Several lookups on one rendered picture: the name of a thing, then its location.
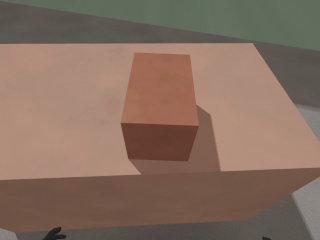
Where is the carton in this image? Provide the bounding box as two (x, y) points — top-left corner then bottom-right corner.
(120, 52), (199, 162)

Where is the pedestal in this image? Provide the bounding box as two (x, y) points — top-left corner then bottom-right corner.
(0, 43), (320, 233)

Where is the robot left hand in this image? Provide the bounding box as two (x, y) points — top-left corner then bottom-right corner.
(42, 227), (67, 240)

